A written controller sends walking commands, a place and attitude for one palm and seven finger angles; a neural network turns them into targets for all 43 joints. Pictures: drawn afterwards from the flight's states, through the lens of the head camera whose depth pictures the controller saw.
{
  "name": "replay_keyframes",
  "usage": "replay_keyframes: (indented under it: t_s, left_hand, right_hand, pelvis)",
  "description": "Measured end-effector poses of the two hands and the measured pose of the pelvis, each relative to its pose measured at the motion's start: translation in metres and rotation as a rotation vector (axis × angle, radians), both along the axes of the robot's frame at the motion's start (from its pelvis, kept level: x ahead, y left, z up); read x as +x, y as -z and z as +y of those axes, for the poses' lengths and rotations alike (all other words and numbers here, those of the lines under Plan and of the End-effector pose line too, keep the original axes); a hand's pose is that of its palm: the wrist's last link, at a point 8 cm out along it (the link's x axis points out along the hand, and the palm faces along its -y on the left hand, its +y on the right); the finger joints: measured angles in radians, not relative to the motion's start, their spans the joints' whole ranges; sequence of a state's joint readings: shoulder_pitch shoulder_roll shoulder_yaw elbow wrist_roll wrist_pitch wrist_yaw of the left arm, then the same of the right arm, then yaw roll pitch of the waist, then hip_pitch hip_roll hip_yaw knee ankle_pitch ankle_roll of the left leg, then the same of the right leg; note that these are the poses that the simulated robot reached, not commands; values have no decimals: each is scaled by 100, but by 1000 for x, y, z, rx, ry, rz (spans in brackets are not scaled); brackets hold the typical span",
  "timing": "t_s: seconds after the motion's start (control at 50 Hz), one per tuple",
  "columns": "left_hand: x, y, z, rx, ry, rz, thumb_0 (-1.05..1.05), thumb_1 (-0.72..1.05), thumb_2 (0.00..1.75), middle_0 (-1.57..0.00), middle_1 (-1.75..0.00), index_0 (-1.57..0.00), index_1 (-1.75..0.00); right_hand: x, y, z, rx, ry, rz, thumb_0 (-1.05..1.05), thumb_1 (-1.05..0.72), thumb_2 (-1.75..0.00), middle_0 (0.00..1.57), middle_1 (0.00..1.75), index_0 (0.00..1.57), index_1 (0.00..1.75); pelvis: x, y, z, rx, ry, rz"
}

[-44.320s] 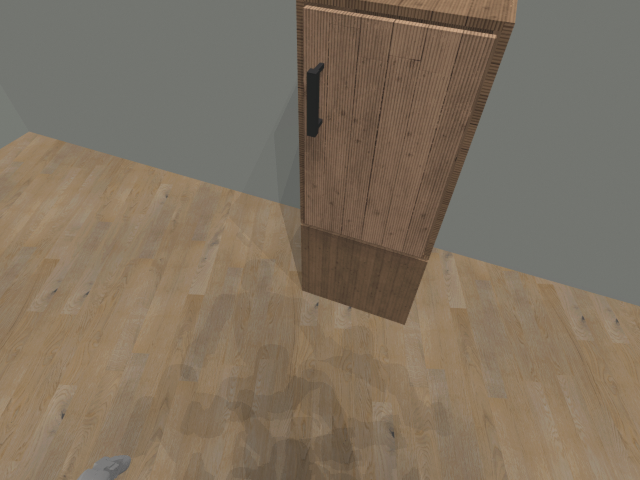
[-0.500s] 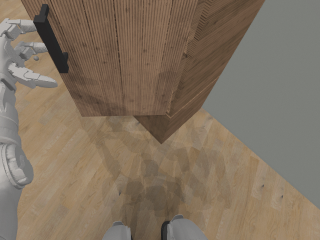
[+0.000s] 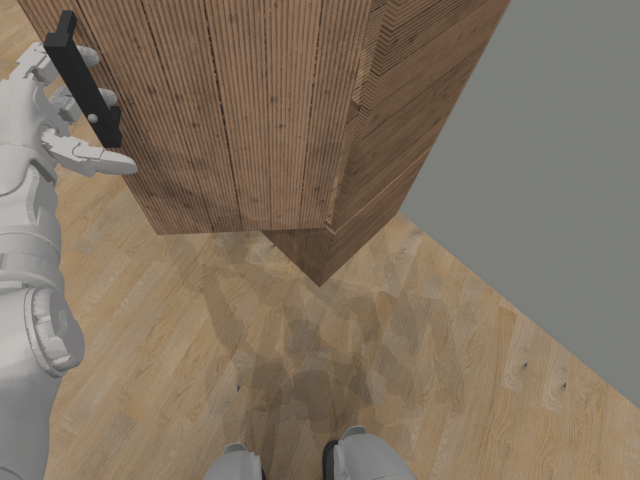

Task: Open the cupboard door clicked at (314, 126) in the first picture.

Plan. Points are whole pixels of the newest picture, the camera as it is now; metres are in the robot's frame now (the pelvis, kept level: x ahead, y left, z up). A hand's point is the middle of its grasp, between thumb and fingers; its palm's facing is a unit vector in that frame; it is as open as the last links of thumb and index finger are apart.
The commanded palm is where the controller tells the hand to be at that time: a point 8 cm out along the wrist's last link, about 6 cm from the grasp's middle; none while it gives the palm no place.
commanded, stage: slide the fingers in behind the handle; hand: left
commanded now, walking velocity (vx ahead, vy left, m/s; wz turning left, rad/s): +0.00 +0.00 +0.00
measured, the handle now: (91, 85) +0.57 +0.22 +0.10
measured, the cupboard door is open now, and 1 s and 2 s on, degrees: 50 50 71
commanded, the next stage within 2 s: close the thumb around the handle in 0.52 s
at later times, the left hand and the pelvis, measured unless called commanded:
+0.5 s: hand (100, 120) +0.51 +0.20 +0.10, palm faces +0.01 -1.00 -0.01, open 13.9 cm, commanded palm +0.49 +0.25 +0.10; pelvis +0.00 +0.00 +0.00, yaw +0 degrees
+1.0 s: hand (106, 115) +0.52 +0.20 +0.10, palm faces +0.01 -1.00 +0.00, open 9.9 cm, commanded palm +0.49 +0.24 +0.10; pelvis +0.00 +0.00 +0.00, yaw +0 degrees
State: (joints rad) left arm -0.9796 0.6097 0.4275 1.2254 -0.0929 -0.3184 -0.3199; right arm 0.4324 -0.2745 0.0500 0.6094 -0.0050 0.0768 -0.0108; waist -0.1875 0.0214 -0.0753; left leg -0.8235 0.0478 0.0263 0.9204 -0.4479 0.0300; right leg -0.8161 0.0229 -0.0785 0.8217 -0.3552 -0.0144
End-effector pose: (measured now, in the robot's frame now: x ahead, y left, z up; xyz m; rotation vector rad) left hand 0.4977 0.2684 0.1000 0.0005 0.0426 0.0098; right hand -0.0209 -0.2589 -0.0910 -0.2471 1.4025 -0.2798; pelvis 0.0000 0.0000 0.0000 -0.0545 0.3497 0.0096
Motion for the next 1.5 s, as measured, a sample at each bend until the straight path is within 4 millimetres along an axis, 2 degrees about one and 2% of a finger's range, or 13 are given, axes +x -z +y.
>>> replay_keyframes:
  t_s: [0.2, 0.54, 0.72, 0.88, 1.08, 1.24, 1.5]
  left_hand:
    - [2, 0, -18, -21, 8, -6, -1, -50, 30, -30, -120, -31, -121]
    - [-10, -6, -11, 9, 0, -13, -1, -50, 30, -30, -120, -30, -120]
    - [-7, -3, -12, 3, 7, -19, -1, -47, 32, -30, -121, -31, -120]
    - [-1, -1, -16, -1, 9, -10, -1, -20, 43, -32, -123, -33, -123]
    - [0, -4, -14, 6, 1, -21, 0, 32, 65, -35, -129, -36, -129]
    - [-4, -3, -16, 4, 6, -14, 1, 71, 82, -38, -133, -39, -133]
    - [-1, -3, -15, -1, 4, -16, 1, 74, 83, -37, -135, -38, -135]
  right_hand:
    - [-1, 0, -4, -1, 0, -4, 1, -91, -90, 20, 30, 21, 30]
    - [8, 1, -3, 11, -10, -45, 1, -91, -90, 20, 30, 21, 30]
    - [7, 0, -6, -10, -21, -45, 1, -91, -90, 20, 30, 21, 30]
    - [-1, 1, -2, -5, -7, -25, 1, -91, -90, 20, 30, 21, 30]
    - [-7, 2, 5, 16, 12, -9, 1, -91, -90, 20, 30, 21, 30]
    - [1, 2, 4, 20, 2, -18, 1, -91, -90, 20, 30, 21, 30]
    - [9, 1, -4, -5, -15, -42, 1, -91, -90, 20, 30, 21, 30]
  pelvis:
    - [0, -1, -1, 3, -1, -2]
    - [-2, -2, -2, 7, 2, -22]
    - [-5, 0, -1, 5, -4, -13]
    - [-4, 1, 2, 4, 0, -5]
    - [0, -1, 3, 4, 8, -6]
    - [2, -2, 3, 4, 4, -13]
    - [-2, 0, 0, 6, 1, -6]
